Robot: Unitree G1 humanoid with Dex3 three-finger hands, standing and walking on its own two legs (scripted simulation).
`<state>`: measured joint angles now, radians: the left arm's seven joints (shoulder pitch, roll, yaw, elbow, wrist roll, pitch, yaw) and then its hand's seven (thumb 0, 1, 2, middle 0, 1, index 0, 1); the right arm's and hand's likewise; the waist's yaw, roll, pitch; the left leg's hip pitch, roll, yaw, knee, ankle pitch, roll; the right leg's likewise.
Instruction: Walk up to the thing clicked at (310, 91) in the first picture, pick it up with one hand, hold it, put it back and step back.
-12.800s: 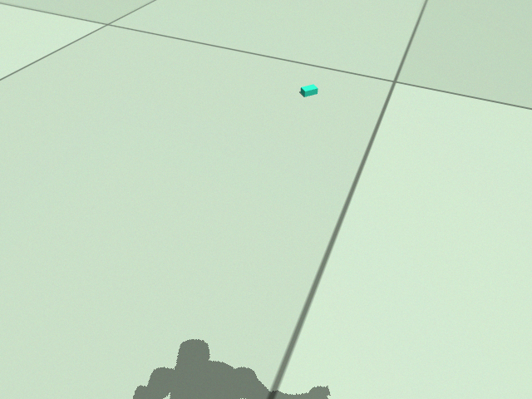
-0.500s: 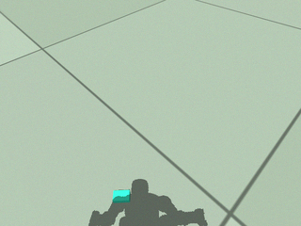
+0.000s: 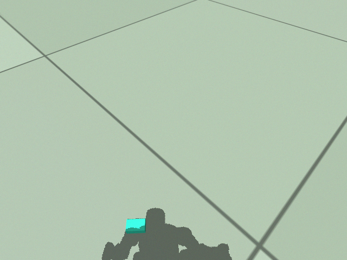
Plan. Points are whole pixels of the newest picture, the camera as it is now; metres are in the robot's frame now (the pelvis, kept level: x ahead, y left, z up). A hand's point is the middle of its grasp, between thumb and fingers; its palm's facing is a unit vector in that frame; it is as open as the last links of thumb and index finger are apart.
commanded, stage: stand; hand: left
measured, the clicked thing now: (136, 226) +0.46 +0.22 -0.76
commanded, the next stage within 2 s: rise first in 1.88 s
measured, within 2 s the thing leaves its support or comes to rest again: neither
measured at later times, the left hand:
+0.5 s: hand out of the picture +0.06 +0.25 -0.16, palm faces -0.04 -0.93 -0.35, open 7.4 cm
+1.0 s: hand out of the picture +0.07 +0.25 -0.16, palm faces -0.04 -0.94 -0.35, open 7.4 cm
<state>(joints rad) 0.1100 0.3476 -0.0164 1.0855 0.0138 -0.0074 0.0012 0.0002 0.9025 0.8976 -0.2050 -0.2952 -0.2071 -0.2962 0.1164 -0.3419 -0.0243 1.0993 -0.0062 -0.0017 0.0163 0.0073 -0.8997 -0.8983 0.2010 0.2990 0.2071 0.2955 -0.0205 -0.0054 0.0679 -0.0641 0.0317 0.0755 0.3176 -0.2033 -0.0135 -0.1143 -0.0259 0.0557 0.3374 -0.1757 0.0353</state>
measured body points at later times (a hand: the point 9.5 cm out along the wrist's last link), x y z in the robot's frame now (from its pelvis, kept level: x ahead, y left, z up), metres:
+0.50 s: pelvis +0.00 -0.01 +0.00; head +0.01 -0.01 +0.45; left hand +0.06 +0.29 -0.13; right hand +0.06 -0.31 -0.13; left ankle -0.02 +0.12 -0.75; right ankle +0.01 -0.14 -0.75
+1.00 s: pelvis +0.00 -0.01 +0.00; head +0.01 -0.01 +0.45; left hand +0.07 +0.29 -0.13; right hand +0.07 -0.31 -0.13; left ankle -0.02 +0.12 -0.75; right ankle +0.01 -0.14 -0.75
